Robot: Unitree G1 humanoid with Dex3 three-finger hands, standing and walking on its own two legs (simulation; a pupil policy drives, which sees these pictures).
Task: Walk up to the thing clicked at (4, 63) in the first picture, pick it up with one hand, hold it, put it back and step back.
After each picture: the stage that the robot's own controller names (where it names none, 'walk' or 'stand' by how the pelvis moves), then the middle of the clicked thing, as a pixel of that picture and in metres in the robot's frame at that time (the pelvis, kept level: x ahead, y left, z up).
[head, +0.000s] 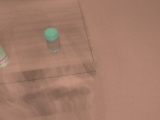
stand; out of the picture +0.52 +0.42 -0.06
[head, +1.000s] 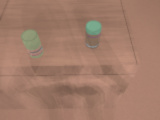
walk; (33, 44) +0.51 +0.24 -0.03
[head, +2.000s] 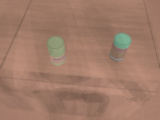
rise first; (56, 51) +0.47 +0.13 -0.03
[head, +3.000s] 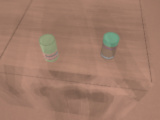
walk; (49, 48) +0.50 +0.18 -0.04
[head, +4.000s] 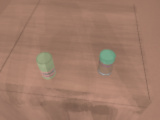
stand; (46, 66) +0.45 +0.19 -0.06
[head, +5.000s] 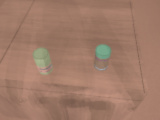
stand; (43, 61) +0.47 +0.20 -0.06
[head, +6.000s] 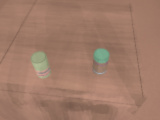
stand; (41, 65) +0.46 +0.21 -0.07
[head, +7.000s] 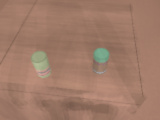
stand; (41, 64) +0.46 +0.21 -0.07
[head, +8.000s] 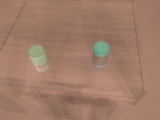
rise first; (39, 58) +0.46 +0.21 -0.06
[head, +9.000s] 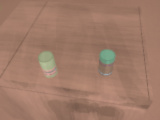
rise first; (48, 64) +0.46 +0.21 -0.06
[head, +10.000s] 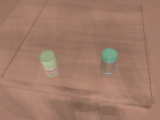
go down; (49, 64) +0.46 +0.20 -0.06
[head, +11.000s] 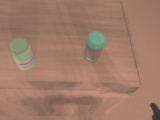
go down; (22, 54) +0.44 +0.20 -0.01
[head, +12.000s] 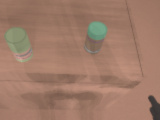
close in; (20, 45) +0.46 +0.20 +0.01
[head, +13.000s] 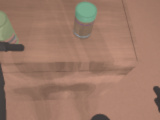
close; (2, 32) +0.48 +0.20 +0.04
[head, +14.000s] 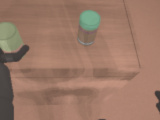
lift; (11, 42) +0.45 +0.20 +0.03
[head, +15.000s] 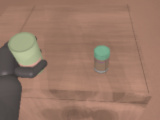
lift; (28, 55) +0.33 +0.16 +0.19
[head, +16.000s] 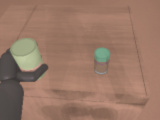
hold; (30, 60) +0.32 +0.17 +0.16
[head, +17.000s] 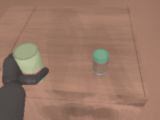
hold; (31, 64) +0.33 +0.17 +0.14
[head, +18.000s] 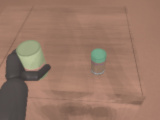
crouch; (33, 61) +0.34 +0.16 +0.13
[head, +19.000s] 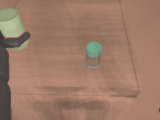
crouch; (13, 30) +0.45 +0.21 +0.15
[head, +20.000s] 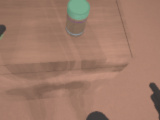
lower; out of the picture +0.51 +0.22 +0.05
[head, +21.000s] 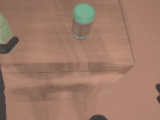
lower; (0, 34) +0.48 +0.21 +0.04
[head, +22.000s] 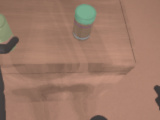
lower; (0, 34) +0.48 +0.21 +0.04
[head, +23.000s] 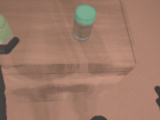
lower; (0, 34) +0.48 +0.21 +0.04
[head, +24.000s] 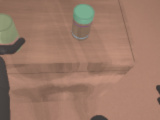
loosen; (6, 35) +0.48 +0.19 +0.04
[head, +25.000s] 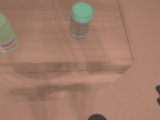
withdraw; (1, 34) +0.47 +0.20 +0.04
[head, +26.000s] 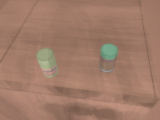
sink last; (48, 63) +0.44 +0.18 -0.01
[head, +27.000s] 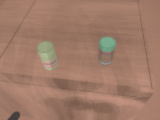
stand; (48, 56) +0.47 +0.19 -0.01
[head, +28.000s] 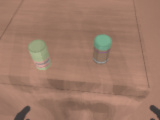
stand; (40, 55) +0.45 +0.19 +0.00
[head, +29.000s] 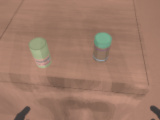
stand; (41, 53) +0.46 +0.19 +0.01
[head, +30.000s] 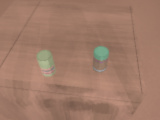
stand; (46, 63) +0.47 +0.19 -0.06
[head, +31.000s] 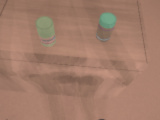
walk; (46, 32) +0.53 +0.15 -0.04
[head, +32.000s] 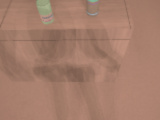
walk; (45, 11) +0.72 +0.22 -0.04
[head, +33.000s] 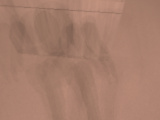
stand; out of the picture +1.02 +0.20 -0.04
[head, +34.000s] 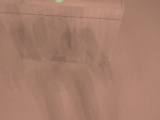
stand; out of the picture +1.04 +0.19 -0.06
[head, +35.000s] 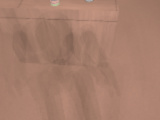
stand; out of the picture +1.04 +0.21 -0.07
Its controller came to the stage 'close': yes
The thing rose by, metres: 0.21
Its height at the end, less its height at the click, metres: +0.00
